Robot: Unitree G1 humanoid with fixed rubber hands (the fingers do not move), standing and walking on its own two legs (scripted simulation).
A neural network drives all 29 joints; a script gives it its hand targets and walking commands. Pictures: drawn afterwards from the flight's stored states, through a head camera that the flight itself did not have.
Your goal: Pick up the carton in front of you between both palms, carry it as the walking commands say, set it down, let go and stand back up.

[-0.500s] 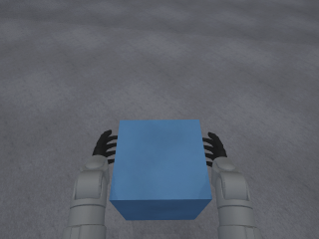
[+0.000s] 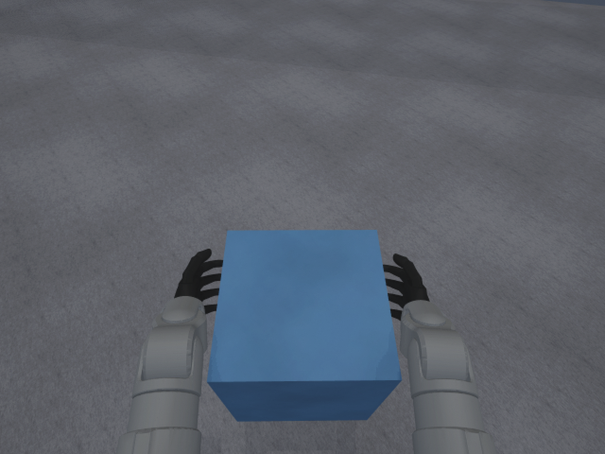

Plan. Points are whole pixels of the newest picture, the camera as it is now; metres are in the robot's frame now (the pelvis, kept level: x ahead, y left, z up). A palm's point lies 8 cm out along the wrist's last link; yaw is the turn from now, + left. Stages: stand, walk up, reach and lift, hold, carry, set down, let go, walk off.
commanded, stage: carry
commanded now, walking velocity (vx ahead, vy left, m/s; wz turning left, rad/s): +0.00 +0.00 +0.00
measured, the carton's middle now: (302, 332) +0.29 +0.00 -0.05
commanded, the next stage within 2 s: hold in 1.04 s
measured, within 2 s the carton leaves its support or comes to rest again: neither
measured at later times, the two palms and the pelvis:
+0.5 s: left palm (181, 337) +0.24 +0.15 +0.04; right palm (421, 341) +0.24 -0.15 +0.04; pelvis -0.05 +0.00 +0.00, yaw +0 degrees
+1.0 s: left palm (177, 349) +0.23 +0.15 +0.04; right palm (422, 352) +0.23 -0.14 +0.04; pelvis -0.06 +0.00 +0.00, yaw +0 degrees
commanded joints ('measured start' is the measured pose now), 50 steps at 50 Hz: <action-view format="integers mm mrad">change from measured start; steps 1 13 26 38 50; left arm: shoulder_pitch -420 -450 -478 -478 -473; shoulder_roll -867 -874 -894 -899 -897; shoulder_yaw -572 -560 -530 -535 -534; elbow -55 -37 4 -2 -5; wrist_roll -234 -239 -227 -231 -230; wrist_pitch -35 -33 -30 -29 -27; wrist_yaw -207 -214 -225 -229 -229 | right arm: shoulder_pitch -452 -492 -525 -525 -523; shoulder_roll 851 866 891 899 898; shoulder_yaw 572 573 548 555 557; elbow -87 -75 -31 -42 -46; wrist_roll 247 247 238 243 245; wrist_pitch -39 -36 -33 -30 -27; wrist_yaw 230 232 241 242 243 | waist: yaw -6 -6 -6 -6 -7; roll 44 -5 -7 -11 -9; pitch -288 -257 -228 -246 -250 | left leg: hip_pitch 25 -52 -109 -114 -117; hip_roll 142 113 108 106 107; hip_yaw -54 -73 -93 -100 -104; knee -4 -54 -87 -77 -70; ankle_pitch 857 469 324 321 336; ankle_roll -8 8 19 23 24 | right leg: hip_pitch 190 203 190 191 190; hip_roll -66 -91 -93 -96 -97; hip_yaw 49 83 95 97 97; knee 32 -26 -62 -65 -63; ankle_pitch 395 349 264 277 286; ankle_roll -17 -23 -20 -21 -21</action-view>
